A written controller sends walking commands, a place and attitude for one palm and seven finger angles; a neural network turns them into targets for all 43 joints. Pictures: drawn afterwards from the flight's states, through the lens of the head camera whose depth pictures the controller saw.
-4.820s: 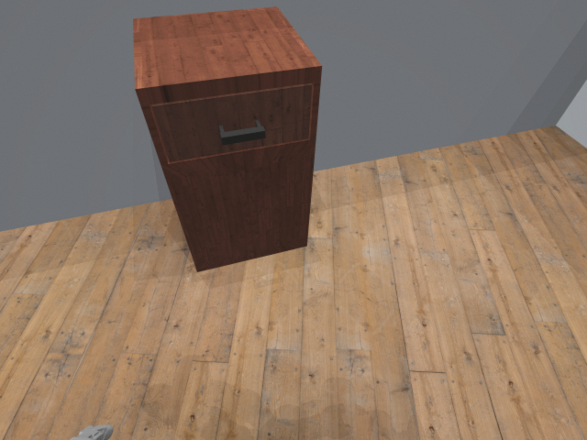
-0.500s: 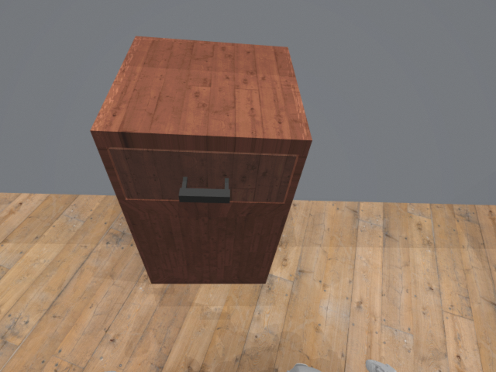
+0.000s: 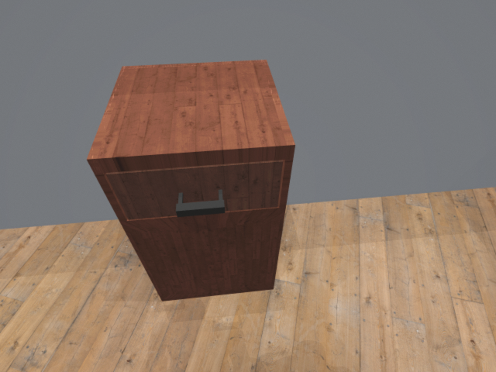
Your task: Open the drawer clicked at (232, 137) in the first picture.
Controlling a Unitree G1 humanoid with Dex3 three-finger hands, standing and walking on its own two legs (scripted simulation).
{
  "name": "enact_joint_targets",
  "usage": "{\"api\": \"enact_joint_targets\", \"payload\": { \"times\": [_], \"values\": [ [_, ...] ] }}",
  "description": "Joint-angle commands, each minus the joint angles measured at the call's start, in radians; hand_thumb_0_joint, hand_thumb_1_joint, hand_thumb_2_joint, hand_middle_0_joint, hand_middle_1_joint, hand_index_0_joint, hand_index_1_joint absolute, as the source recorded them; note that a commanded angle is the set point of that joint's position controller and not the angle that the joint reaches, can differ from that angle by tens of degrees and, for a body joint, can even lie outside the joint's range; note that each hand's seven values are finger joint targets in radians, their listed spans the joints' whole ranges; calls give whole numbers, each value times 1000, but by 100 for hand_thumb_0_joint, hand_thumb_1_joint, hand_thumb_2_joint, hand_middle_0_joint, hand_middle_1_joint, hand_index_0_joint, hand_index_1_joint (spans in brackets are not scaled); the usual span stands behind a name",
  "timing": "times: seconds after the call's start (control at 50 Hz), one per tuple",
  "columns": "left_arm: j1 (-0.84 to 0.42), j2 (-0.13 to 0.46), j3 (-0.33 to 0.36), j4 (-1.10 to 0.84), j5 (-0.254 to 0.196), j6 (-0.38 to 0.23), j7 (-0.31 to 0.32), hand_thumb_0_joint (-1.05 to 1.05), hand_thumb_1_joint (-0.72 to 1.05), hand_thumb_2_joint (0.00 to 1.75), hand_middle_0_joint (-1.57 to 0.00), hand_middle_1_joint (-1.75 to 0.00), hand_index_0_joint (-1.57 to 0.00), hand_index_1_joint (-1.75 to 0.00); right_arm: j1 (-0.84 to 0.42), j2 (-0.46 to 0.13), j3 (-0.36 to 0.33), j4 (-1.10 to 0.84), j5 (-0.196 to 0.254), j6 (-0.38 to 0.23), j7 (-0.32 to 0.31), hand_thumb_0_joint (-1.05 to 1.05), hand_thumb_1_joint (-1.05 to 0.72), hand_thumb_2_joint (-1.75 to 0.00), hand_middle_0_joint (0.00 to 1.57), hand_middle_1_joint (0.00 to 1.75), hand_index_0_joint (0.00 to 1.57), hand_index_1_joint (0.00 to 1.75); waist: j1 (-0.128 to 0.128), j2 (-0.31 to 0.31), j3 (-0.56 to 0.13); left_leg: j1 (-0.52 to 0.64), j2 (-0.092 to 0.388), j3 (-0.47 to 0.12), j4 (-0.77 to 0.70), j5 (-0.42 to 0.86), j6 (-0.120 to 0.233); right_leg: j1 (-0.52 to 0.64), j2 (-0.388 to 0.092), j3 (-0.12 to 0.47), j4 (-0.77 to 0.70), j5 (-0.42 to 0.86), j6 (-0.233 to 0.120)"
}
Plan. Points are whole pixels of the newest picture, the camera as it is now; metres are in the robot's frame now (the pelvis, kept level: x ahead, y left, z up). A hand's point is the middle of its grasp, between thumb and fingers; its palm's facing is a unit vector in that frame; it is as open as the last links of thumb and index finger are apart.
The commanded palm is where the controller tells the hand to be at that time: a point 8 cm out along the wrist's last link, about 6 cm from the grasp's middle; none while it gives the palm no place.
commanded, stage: come to a stop and stand still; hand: left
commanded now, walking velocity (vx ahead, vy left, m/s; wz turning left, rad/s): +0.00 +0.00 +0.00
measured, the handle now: (200, 201) +0.53 +0.14 -0.11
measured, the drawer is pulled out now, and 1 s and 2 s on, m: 0.00 0.00 0.00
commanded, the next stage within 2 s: look again from close up in 0.02 s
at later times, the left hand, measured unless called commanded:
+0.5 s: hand out of the picture +0.00 +0.17 -0.18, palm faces +0.02 -0.98 -0.20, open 7.4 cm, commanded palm none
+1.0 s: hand (131, 327) +0.20 +0.21 -0.05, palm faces +0.00 -0.30 -0.95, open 7.8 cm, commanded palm +0.14 +0.22 -0.04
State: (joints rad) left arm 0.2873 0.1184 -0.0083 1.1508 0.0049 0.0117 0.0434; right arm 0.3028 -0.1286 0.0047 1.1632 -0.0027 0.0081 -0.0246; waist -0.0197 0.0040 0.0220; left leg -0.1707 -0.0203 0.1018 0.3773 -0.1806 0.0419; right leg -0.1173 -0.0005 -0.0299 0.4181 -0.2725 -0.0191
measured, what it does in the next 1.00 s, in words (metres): stands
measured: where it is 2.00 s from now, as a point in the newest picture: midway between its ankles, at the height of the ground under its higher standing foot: outside the picture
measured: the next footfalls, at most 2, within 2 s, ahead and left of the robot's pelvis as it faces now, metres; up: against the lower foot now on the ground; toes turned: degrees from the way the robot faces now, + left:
none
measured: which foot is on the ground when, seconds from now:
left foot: down 0.00-1.00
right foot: down 0.00-1.00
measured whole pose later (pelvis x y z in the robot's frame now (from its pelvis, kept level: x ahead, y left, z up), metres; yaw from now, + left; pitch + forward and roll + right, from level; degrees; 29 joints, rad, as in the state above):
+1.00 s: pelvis -0.01 +0.00 -0.03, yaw +0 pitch +8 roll +1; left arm 0.35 0.26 -0.12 0.08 0.86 0.09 0.42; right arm 0.14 -0.26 -0.03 0.65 -0.04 -0.10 0.01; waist 0.01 0.05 -0.14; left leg -0.54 -0.01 0.12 0.73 -0.32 0.05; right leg -0.50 0.00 0.00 0.78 -0.42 -0.03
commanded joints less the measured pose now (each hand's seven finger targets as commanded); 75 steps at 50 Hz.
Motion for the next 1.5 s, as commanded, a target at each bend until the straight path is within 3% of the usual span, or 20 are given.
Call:
{"api": "enact_joint_targets", "payload": {
  "times": [0.0,0.08,0.1,0.14,0.3,0.68,0.7,0.72,0.74,0.76,0.78,0.84,0.88,0.92,0.96,1.02,1.1,1.16,1.26,1.48],
  "values": [
    [62,96,17,-19,0,-13,3,0,90,90,-20,-30,-20,-30,61,-83,-13,-18,-6,-13,-12,0,-90,-90,20,30,20,30,13,0,101,-18,122,-150,-107,-82,-14,-131,-99,108,-121,1,-17],
    [74,84,17,-19,1,-15,3,0,90,90,-20,-30,-20,-30,79,-72,-16,-13,-7,-15,-13,0,-90,-90,20,30,20,30,15,-1,90,-24,128,-151,-107,-88,-12,-126,-95,103,-115,13,-17],
    [131,109,0,-21,27,-59,34,0,90,90,-20,-30,-20,-30,-21,-113,-4,-95,-8,-41,5,0,-90,-90,20,30,20,30,53,-38,151,-135,131,-113,132,91,-34,-144,-138,126,-89,329,-10],
    [44,136,9,-93,9,-65,21,0,90,90,-20,-30,-20,-30,90,-77,-10,-103,-16,-27,12,0,-90,-90,20,30,20,30,-29,20,51,-74,96,-130,111,-101,-27,-198,-147,164,-99,-123,-67],
    [77,100,2,-111,6,-49,4,0,90,90,-20,-30,-20,-30,100,-101,3,-131,-17,-32,8,0,-90,-90,20,30,20,30,1,-11,74,-130,119,-166,22,-111,15,-161,-73,109,-12,-72,-55],
    [99,115,2,-81,7,-39,3,0,90,90,-20,-30,-20,-30,25,-121,7,-73,-10,-39,-4,0,-90,-90,20,30,20,30,17,5,41,-1,132,-130,14,127,14,-89,-91,97,-30,158,-22],
    [154,140,9,-60,23,-58,38,0,90,90,-20,-30,-20,-30,-60,-153,-3,-147,1,-44,1,0,-90,-90,20,30,20,30,48,-27,92,-75,145,-116,198,222,-15,-137,-139,150,-64,451,3],
    [-622,453,-15,-1623,155,-201,67,0,88,89,-20,-32,-20,-32,-29,-307,-27,-510,59,-187,-33,0,-90,-90,20,30,20,30,-47,302,-451,230,37,-111,62,355,8,-115,-21,136,86,393,-43],
    [-192,398,31,-1387,179,-128,151,0,85,88,-20,-33,-20,-33,-88,-228,-15,-449,38,-285,-75,0,-90,-90,20,30,20,30,34,417,-453,341,106,-152,60,516,-38,-196,-15,30,192,103,-49],
    [101,211,-55,-1239,176,41,200,0,83,87,-21,-34,-21,-34,-108,-180,-38,-439,58,-318,-78,0,-90,-90,20,30,20,30,24,305,-283,166,105,-176,-10,375,-73,-305,6,-13,268,-83,-19],
    [130,60,-175,-1207,218,88,201,0,81,86,-21,-36,-21,-36,-90,-158,-28,-441,71,-331,-72,0,-90,-90,20,30,20,30,-2,198,-139,79,107,-164,15,314,-40,-342,-2,-19,248,-76,-11],
    [90,161,-188,-1224,527,86,290,0,74,83,-21,-40,-21,-40,-144,-250,-42,-556,-3,-305,-45,0,-90,-90,20,30,20,30,-26,-48,-83,-128,57,-185,164,18,-10,-434,19,-15,159,-27,-31],
    [232,152,-172,-1134,763,101,352,0,69,81,-22,-43,-22,-43,-185,-250,-68,-625,-35,-233,-11,0,-90,-90,20,30,20,30,33,-152,-196,-176,35,-157,243,83,-19,-443,41,4,202,-46,-42],
    [358,105,-186,-1022,934,99,391,0,64,79,-22,-47,-22,-47,-260,-253,-79,-681,-56,-139,29,0,-90,-90,20,30,20,30,83,-243,-112,-300,23,-126,283,7,-27,-504,50,32,225,-81,-55],
    [404,163,-112,-1026,1027,53,417,0,60,77,-22,-50,-22,-50,-302,-234,-76,-725,-42,-71,64,0,-90,-90,20,30,20,30,145,-243,-163,-362,7,-100,313,19,-33,-443,43,94,260,33,-67],
    [254,276,-20,-1142,1127,19,478,0,53,74,-23,-54,-23,-54,-332,-212,-63,-771,-37,-8,81,0,-90,-90,20,30,20,30,171,-106,-265,-378,-13,-85,348,26,-32,-429,32,130,322,81,-66],
    [-31,334,39,-1318,1141,60,573,0,43,70,-23,-60,-23,-60,-325,-200,-78,-796,-49,36,59,0,-90,-90,20,30,20,30,117,59,-408,-257,-20,-99,418,38,-15,-475,32,178,326,75,-59],
    [-235,349,23,-1349,1110,70,574,0,36,67,-24,-64,-24,-64,-346,-194,-67,-762,-58,43,28,0,-90,-90,20,30,20,30,42,20,-352,-258,-21,-116,454,-9,1,-506,25,192,284,44,-41],
    [-264,317,-62,-1278,1031,87,459,0,25,62,-25,-72,-25,-72,-367,-189,-45,-734,-45,23,-7,0,-90,-90,20,30,20,30,17,27,-291,-259,-29,-102,406,-51,11,-417,14,177,203,51,-20],
    [-139,430,79,-1207,1002,43,326,0,-1,51,-27,-88,-27,-88,-330,-190,-34,-704,-33,26,-10,0,-90,-90,20,30,20,30,117,-53,-280,-284,-34,-83,257,37,-6,-150,-17,189,157,295,-1]
  ]
}}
